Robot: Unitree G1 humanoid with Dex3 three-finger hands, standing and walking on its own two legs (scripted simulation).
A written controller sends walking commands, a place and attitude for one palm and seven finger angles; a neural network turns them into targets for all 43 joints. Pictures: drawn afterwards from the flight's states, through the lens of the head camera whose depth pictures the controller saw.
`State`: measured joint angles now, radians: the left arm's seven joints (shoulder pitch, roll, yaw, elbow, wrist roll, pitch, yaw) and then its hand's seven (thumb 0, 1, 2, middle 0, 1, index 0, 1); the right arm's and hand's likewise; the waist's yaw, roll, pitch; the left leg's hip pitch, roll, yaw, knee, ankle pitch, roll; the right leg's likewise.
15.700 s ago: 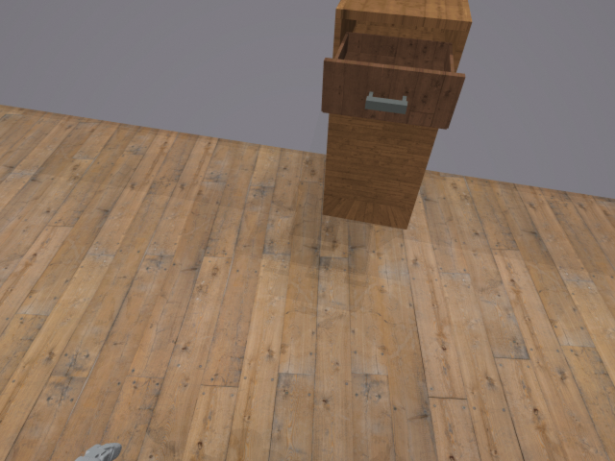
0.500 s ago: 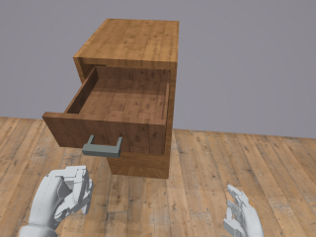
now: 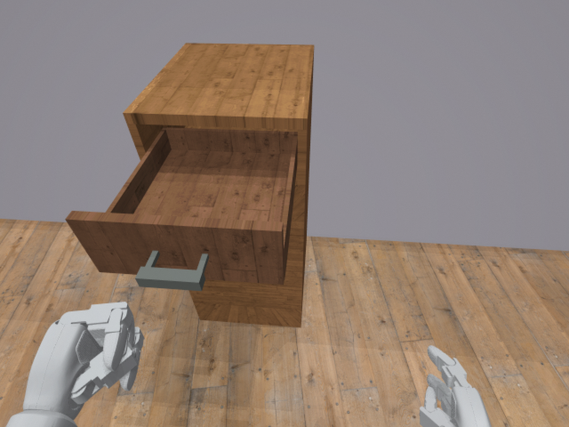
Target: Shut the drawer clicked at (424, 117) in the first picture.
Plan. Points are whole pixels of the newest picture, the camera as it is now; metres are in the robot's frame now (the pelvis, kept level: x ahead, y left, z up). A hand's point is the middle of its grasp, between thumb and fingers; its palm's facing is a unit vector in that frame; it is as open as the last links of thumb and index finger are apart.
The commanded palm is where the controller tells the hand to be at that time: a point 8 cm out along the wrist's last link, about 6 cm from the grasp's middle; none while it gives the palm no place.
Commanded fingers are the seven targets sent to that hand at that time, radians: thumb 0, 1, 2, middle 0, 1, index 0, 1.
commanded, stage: bring the fist close to the handle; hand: left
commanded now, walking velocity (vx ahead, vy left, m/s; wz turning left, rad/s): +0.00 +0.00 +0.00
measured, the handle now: (175, 268) +0.35 +0.22 +0.03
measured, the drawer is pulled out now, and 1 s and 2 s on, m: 0.29 0.29 0.28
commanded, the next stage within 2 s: push the drawer shut in 1.44 s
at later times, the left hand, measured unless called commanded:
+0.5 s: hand (149, 337) +0.21 +0.19 +0.08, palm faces +0.02 -1.00 -0.04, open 3.2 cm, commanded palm +0.18 +0.24 +0.08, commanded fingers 0.00 0.90 0.90 -1.40 -1.60 -1.40 -1.60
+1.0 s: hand (181, 331) +0.25 +0.17 +0.03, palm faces -0.02 -1.00 -0.03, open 3.2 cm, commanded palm +0.23 +0.23 +0.03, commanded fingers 0.00 0.90 0.90 -1.40 -1.60 -1.40 -1.60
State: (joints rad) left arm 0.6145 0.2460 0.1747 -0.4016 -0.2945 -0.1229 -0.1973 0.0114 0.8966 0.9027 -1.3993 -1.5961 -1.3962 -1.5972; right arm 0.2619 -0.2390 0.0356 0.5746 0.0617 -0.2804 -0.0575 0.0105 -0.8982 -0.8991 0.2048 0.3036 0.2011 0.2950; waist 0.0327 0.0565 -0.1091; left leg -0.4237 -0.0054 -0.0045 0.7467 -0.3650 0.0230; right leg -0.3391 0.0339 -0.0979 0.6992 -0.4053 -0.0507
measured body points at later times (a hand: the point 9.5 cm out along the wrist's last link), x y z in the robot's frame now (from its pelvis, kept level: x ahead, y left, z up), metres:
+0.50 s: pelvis +0.00 +0.00 +0.00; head +0.02 -0.01 +0.45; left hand +0.20 +0.25 +0.08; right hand +0.17 -0.25 -0.08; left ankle +0.01 +0.10 -0.71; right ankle -0.02 -0.08 -0.71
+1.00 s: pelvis +0.00 +0.02 -0.03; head +0.05 +0.02 +0.42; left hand +0.24 +0.23 +0.03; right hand +0.16 -0.21 -0.11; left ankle +0.01 +0.10 -0.71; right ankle -0.02 -0.08 -0.71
